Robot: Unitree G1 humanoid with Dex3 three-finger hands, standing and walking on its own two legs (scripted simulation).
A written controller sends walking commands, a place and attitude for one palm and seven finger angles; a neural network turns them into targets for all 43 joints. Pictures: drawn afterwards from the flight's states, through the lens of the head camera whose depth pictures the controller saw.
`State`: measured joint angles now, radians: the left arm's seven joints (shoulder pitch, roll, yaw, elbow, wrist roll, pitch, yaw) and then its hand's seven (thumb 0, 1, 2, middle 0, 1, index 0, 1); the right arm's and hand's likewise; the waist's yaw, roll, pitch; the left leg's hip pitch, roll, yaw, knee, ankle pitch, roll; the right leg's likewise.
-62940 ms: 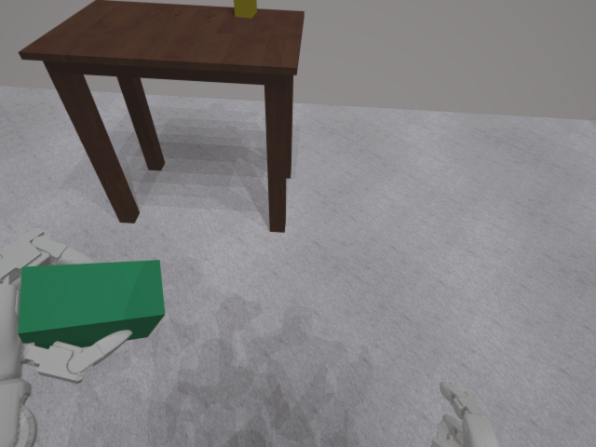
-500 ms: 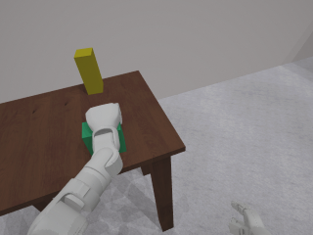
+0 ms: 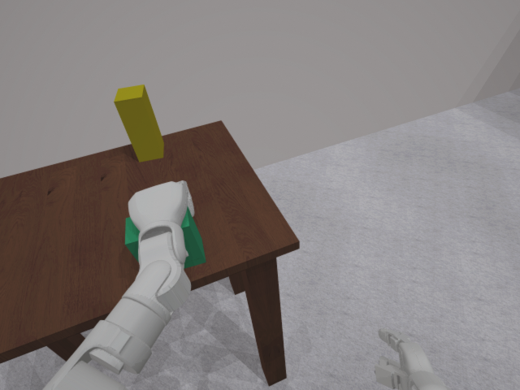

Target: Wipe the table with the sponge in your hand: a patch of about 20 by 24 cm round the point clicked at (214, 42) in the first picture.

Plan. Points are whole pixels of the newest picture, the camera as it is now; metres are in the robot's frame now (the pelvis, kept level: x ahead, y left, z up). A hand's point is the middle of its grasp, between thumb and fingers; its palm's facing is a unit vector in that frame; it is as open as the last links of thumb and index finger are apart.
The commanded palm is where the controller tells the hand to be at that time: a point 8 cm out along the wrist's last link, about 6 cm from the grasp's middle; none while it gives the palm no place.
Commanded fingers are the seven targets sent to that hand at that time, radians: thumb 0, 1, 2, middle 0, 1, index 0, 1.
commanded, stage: slide back across to the middle lane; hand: left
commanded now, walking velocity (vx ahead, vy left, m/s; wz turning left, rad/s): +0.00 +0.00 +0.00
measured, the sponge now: (171, 246) +0.34 +0.20 +0.05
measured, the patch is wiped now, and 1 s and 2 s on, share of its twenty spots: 0.95 0.95 0.95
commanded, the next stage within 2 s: wipe forward along the middle lane in 0.36 s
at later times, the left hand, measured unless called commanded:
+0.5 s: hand (142, 234) +0.33 +0.23 +0.10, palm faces +0.03 -0.06 -1.00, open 9.6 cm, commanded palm +0.30 +0.24 +0.15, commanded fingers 0.00 0.10 1.30 -1.20 -1.60 -1.20 -1.60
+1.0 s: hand (137, 218) +0.36 +0.26 +0.10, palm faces -0.03 -0.02 -1.00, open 9.6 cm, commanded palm +0.34 +0.26 +0.13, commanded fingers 0.00 0.10 1.30 -1.20 -1.60 -1.20 -1.60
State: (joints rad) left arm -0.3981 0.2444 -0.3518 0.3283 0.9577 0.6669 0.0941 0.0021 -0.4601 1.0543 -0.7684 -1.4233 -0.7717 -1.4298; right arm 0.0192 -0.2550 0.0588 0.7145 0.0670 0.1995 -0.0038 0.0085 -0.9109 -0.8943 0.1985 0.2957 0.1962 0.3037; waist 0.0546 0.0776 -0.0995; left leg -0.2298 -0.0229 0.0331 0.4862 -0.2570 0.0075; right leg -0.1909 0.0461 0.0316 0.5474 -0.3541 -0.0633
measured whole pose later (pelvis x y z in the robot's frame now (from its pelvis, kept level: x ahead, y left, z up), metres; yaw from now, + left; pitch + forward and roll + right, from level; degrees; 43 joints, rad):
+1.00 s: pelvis +0.00 -0.01 +0.00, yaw +1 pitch +2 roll +1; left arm -0.50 0.39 -0.18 0.55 0.98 0.42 0.03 0.00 -0.50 1.07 -0.82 -1.38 -0.82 -1.39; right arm 0.12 -0.29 0.03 0.75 0.06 0.14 -0.08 0.01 -0.91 -0.89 0.20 0.30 0.20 0.30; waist 0.04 0.06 -0.08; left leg -0.28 -0.01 0.00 0.48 -0.24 0.00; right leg -0.22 0.06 0.00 0.51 -0.33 -0.07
